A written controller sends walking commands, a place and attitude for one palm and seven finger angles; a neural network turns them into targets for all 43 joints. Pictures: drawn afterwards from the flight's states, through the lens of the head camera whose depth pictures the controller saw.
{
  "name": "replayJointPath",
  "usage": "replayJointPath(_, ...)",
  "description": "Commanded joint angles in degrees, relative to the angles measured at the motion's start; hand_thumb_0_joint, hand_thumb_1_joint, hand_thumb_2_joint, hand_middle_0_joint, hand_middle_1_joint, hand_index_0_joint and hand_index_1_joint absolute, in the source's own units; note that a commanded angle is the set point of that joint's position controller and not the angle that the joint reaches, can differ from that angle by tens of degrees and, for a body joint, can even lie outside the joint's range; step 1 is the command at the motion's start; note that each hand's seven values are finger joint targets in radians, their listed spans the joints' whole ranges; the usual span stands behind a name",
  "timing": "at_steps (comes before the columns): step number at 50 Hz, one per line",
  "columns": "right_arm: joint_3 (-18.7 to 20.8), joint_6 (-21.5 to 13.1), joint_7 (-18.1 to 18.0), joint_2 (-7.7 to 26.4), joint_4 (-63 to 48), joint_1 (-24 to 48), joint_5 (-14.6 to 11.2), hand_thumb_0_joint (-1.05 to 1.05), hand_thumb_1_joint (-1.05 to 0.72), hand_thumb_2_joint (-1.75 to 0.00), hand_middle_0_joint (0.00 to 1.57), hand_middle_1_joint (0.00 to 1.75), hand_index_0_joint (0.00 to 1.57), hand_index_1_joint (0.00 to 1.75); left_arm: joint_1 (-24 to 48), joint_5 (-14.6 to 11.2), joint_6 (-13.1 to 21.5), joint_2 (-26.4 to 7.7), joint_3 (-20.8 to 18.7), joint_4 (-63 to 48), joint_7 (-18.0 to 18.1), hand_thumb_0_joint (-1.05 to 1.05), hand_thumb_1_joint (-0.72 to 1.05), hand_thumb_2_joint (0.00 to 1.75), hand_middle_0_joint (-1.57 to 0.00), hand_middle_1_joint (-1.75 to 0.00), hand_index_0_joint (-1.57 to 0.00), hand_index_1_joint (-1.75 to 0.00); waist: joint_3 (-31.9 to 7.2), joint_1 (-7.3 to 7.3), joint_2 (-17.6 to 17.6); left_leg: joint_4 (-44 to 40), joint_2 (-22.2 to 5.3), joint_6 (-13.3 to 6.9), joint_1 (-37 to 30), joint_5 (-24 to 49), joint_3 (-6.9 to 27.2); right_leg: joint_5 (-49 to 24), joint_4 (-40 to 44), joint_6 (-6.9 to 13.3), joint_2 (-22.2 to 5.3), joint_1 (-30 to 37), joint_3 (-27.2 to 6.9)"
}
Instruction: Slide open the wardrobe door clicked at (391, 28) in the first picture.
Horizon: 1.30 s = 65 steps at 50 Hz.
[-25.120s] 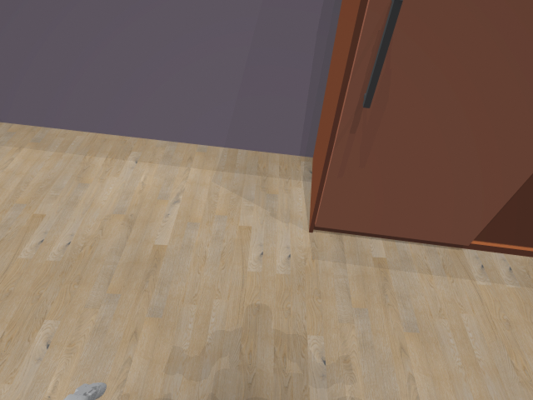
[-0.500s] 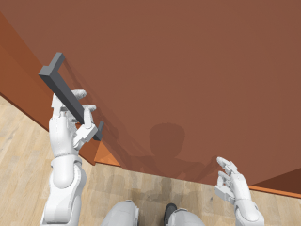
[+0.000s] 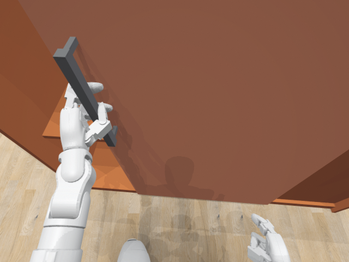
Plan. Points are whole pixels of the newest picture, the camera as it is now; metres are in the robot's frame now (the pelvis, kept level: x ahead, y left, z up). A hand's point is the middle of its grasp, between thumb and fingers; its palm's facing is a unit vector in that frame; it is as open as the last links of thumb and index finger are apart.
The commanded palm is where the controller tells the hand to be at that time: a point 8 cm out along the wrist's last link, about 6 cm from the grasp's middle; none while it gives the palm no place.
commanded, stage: step sideways, sliding the door along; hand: left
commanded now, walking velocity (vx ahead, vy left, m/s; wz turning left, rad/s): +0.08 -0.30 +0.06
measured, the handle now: (96, 103) +0.39 +0.23 +0.11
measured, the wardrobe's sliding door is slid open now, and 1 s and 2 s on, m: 0.32 0.51 0.53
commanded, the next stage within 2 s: stop walking and hold the door there in 1.52 s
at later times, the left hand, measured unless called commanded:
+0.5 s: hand (152, 123) +0.35 +0.10 +0.12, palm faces +0.32 -0.95 -0.04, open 5.9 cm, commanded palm +0.32 +0.07 +0.11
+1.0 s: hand (202, 124) +0.36 +0.00 +0.12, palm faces +0.41 -0.91 +0.00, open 6.1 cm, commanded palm +0.32 -0.03 +0.11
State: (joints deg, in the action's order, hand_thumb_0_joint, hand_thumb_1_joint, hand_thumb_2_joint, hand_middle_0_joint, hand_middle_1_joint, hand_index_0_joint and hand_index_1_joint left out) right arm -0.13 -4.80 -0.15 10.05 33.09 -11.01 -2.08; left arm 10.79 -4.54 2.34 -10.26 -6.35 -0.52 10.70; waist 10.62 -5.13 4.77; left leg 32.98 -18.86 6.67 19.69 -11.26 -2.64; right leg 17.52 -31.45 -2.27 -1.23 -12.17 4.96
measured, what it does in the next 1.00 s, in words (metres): steps to the right: left foot, then right foot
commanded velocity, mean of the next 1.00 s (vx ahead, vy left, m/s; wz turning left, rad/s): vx -0.04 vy -0.30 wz -0.06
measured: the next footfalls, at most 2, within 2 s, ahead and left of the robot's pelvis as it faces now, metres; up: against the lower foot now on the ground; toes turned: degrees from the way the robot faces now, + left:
left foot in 0.18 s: +0.04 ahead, +0.08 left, +0.00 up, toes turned +14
right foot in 0.60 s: +0.07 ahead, -0.31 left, +0.00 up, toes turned -2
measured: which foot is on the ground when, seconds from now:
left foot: up 0.00-0.16, down 0.18-0.62, up 0.64-0.80, down 0.82-1.00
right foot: down 0.00-0.18, up 0.20-0.58, down 0.60-0.82, up 0.84-1.00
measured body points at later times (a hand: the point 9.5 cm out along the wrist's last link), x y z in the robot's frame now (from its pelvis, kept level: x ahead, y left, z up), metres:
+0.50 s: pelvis -0.01 -0.11 +0.02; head +0.08 -0.08 +0.46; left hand +0.32 +0.15 +0.12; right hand +0.22 -0.29 -0.08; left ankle +0.00 +0.07 -0.72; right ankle +0.03 -0.32 -0.65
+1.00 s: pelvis +0.03 -0.23 +0.02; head +0.11 -0.18 +0.46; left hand +0.33 +0.05 +0.12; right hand +0.23 -0.43 -0.07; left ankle +0.00 -0.11 -0.72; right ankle +0.06 -0.41 -0.62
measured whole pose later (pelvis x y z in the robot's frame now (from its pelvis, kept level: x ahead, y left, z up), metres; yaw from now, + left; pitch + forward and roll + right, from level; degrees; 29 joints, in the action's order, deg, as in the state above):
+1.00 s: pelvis +0.03 -0.23 +0.02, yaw +4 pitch -2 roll -6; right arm 1.8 -4.7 0.6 11.8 33.9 -8.5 -1.3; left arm 14.1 -3.3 4.1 -9.9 -6.2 0.0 10.3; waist 14.0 -7.2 1.3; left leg 29.6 -12.8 2.4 10.5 -16.5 -8.1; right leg 23.6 -64.4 -2.5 -1.4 -30.0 2.5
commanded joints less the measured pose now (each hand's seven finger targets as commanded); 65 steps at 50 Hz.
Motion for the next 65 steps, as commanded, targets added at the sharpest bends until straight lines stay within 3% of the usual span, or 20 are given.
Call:
replayJointPath(1,2.4,-2.8,-2.4,5.0,-7.2,7.1,-0.5,0.00,-0.90,-0.90,0.20,0.30,0.20,0.30,18.2,3.3,7.8,-2.7,13.6,-18.6,-4.1,0.00,0.90,0.90,-0.45,-1.40,-0.45,-1.40,-27.7,2.78,-20.8,29.1,15.7,-6.8,8.5,-26.3,-2.4,-58.2,5.1,10.1,-17.0,16.6,-14.5)
replayJointPath(2,3.4,-2.6,-3.0,7.1,-5.8,7.5,0.2,0.00,-0.90,-0.90,0.20,0.30,0.20,0.30,20.6,2.9,7.9,-2.0,14.1,-17.4,-4.4,0.00,0.90,0.90,-0.45,-1.40,-0.45,-1.40,-27.4,2.55,-27.6,33.5,14.6,-5.6,10.6,-27.0,0.4,-59.4,3.1,10.7,-16.8,18.6,-15.2)
replayJointPath(7,2.7,-0.4,-4.3,6.4,-4.1,6.6,1.1,0.00,-0.90,-0.90,0.20,0.30,0.20,0.30,27.6,2.0,11.1,4.7,17.4,-18.1,-4.4,0.00,0.90,0.90,-0.45,-1.40,-0.45,-1.40,-27.1,6.83,-13.7,-6.5,13.8,-5.0,-7.6,-1.1,-6.2,-46.8,-10.3,8.0,-9.0,12.8,-2.1)
replayJointPath(8,4.1,0.2,-4.6,8.2,-4.2,5.2,1.4,0.00,-0.90,-0.90,0.20,0.30,0.20,0.30,28.4,1.5,11.4,3.6,16.9,-18.1,-4.8,0.00,0.90,0.90,-0.45,-1.40,-0.45,-1.40,-29.3,8.61,-8.6,-9.5,7.8,-7.6,-27.0,17.6,0.1,-32.9,-19.5,4.5,-6.9,-3.9,-0.8)
replayJointPath(9,5.4,0.5,-4.4,11.7,-5.0,5.7,1.7,0.00,-0.90,-0.90,0.20,0.30,0.20,0.30,27.2,0.5,11.0,4.8,17.8,-17.5,-5.3,0.00,0.90,0.90,-0.45,-1.40,-0.45,-1.40,-30.7,7.19,7.0,-8.3,-9.7,-14.4,-39.4,49.1,19.9,3.9,-31.0,0.9,-1.5,-21.1,-1.9)
replayJointPath(10,4.3,0.3,-2.9,11.0,-6.2,6.4,1.0,0.00,-0.90,-0.90,0.20,0.30,0.20,0.30,26.7,1.1,10.5,6.6,19.1,-16.9,-5.9,0.00,0.90,0.90,-0.45,-1.40,-0.45,-1.40,-34.2,5.91,3.0,-6.2,-17.2,-20.0,-39.6,56.1,28.1,16.5,-39.1,1.4,-1.2,-22.6,-8.9)
replayJointPath(17,4.6,0.6,-0.7,10.8,-5.3,7.2,0.4,0.00,-0.90,-0.90,0.20,0.30,0.20,0.30,34.3,2.3,6.3,7.4,21.0,-14.2,-7.5,0.00,0.90,0.90,-0.45,-1.40,-0.45,-1.40,-24.0,6.22,9.2,-10.7,-5.5,-13.4,-23.5,22.0,3.1,-0.2,-38.7,-0.1,-4.1,-24.0,-4.8)
replayJointPath(27,4.0,-1.4,-0.8,9.2,-7.7,6.0,-0.3,0.00,-0.90,-0.90,0.20,0.30,0.20,0.30,33.6,0.8,7.6,3.8,17.1,-10.5,-7.0,0.00,0.90,0.90,-0.45,-1.40,-0.45,-1.40,-26.4,6.23,14.6,-2.5,-2.8,-10.3,-23.8,31.3,-1.8,-0.5,-3.7,-0.7,1.5,-5.1,3.4)
replayJointPath(29,3.6,-1.8,-0.6,8.4,-7.1,5.7,-1.1,0.00,-0.90,-0.90,0.20,0.30,0.20,0.30,32.7,1.4,8.1,0.9,15.1,-11.1,-6.5,0.00,0.90,0.90,-0.45,-1.40,-0.45,-1.40,-27.0,5.78,7.4,5.0,2.6,-8.3,-20.5,23.0,-3.1,-15.0,8.3,-0.5,1.2,2.6,2.7)
replayJointPath(31,2.8,-2.0,-1.5,5.1,-7.6,8.1,-1.3,0.00,-0.90,-0.90,0.20,0.30,0.20,0.30,30.3,2.6,8.4,-5.1,11.7,-11.1,-5.6,0.00,0.90,0.90,-0.45,-1.40,-0.45,-1.40,-27.3,4.84,-17.5,21.6,12.6,-8.4,1.1,-18.3,-4.7,-56.7,6.5,6.5,-14.9,14.9,-12.7)
replayJointPath(33,3.3,-2.2,-2.7,6.6,-6.4,7.1,-0.4,0.00,-0.90,-0.90,0.20,0.30,0.20,0.30,24.5,1.5,8.8,-6.4,9.1,-11.9,-4.9,0.00,0.90,0.90,-0.45,-1.40,-0.45,-1.40,-29.6,2.66,-28.1,37.1,15.6,-5.0,9.8,-32.1,0.6,-73.9,1.4,10.2,-18.7,20.5,-17.1)
replayJointPath(35,2.5,-2.2,-3.5,5.4,-5.3,8.7,-0.2,0.00,-0.90,-0.90,0.20,0.30,0.20,0.30,26.2,1.0,9.9,-2.3,10.7,-15.9,-3.9,0.00,0.90,0.90,-0.45,-1.40,-0.45,-1.40,-27.9,3.46,-24.4,28.3,14.1,-5.0,12.5,-28.9,1.1,-71.7,-1.8,12.8,-17.1,25.0,-14.7)
replayJointPath(39,3.3,-0.5,-4.5,7.1,-5.0,7.7,0.1,0.00,-0.90,-0.90,0.20,0.30,0.20,0.30,26.1,1.2,13.1,-1.3,11.8,-20.2,-4.0,0.00,0.90,0.90,-0.45,-1.40,-0.45,-1.40,-29.8,7.02,-11.9,-10.7,11.2,-4.2,-14.8,8.2,-3.8,-53.6,-13.0,6.3,-9.1,11.6,-4.9)
replayJointPath(41,5.8,-1.1,-3.2,11.3,-7.0,6.5,0.6,0.00,-0.90,-0.90,0.20,0.30,0.20,0.30,24.7,0.6,13.3,3.7,15.8,-23.1,-5.7,0.00,0.90,0.90,-0.45,-1.40,-0.45,-1.40,-36.1,5.46,7.5,-4.6,-16.9,-17.2,-44.7,77.0,21.3,16.3,-29.4,0.0,-1.3,-21.4,-5.0)
replayJointPath(43,5.3,-2.0,-0.5,11.7,-7.9,8.0,0.3,0.00,-0.90,-0.90,0.20,0.30,0.20,0.30,26.6,2.5,12.4,4.1,15.9,-23.2,-6.3,0.00,0.90,0.90,-0.45,-1.40,-0.45,-1.40,-31.9,5.59,0.7,-4.6,-15.3,-17.8,-36.2,61.4,11.4,15.9,-38.5,0.5,-0.8,-22.7,-10.1)
replayJointPath(45,4.8,-3.0,0.4,10.6,-7.3,7.2,0.6,0.00,-0.90,-0.90,0.20,0.30,0.20,0.30,28.1,3.0,12.0,4.5,17.0,-25.8,-6.1,0.00,0.90,0.90,-0.45,-1.40,-0.45,-1.40,-27.8,6.15,11.5,-5.7,-11.2,-15.9,-35.0,55.1,6.5,12.5,-36.9,0.2,-3.2,-25.3,-7.9)
replayJointPath(49,5.6,-3.4,0.3,11.7,-8.3,5.9,0.6,0.00,-0.90,-0.90,0.20,0.30,0.20,0.30,23.5,3.1,8.3,3.1,15.8,-22.5,-6.8,0.00,0.90,0.90,-0.45,-1.40,-0.45,-1.40,-24.7,5.70,11.2,-8.2,-5.3,-11.3,-29.3,45.8,-3.0,2.0,-31.6,-1.1,-1.5,-21.1,-2.0)
replayJointPath(60,4.1,-6.6,0.5,9.2,-9.2,3.9,0.4,0.00,-0.90,-0.90,0.20,0.30,0.20,0.30,17.7,2.4,9.8,-0.1,11.7,-18.1,-6.1,0.00,0.90,0.90,-0.45,-1.40,-0.45,-1.40,-23.6,6.51,17.4,-1.9,-2.8,-8.2,-32.7,49.3,-6.4,-5.7,2.9,-0.7,3.2,-7.2,2.6)
replayJointPath(62,3.4,-6.3,0.7,7.8,-9.6,5.6,-0.7,0.00,-0.90,-0.90,0.20,0.30,0.20,0.30,17.4,2.8,10.7,-4.8,7.8,-19.2,-5.7,0.00,0.90,0.90,-0.45,-1.40,-0.45,-1.40,-25.9,4.84,7.4,8.2,1.8,-9.8,-25.5,33.4,-6.5,-28.1,12.4,-0.3,1.4,4.8,1.2)
replayJointPath(65,1.6,-5.5,-1.3,4.4,-8.9,7.9,-0.3,0.00,-0.90,-0.90,0.20,0.30,0.20,0.30,9.5,3.1,9.9,-13.4,0.0,-16.5,-3.6,0.00,0.90,0.90,-0.45,-1.40,-0.45,-1.40,-28.1,2.09,-16.3,30.7,16.5,-6.1,3.5,-32.8,-1.3,-89.1,3.5,7.6,-18.8,18.2,-15.8)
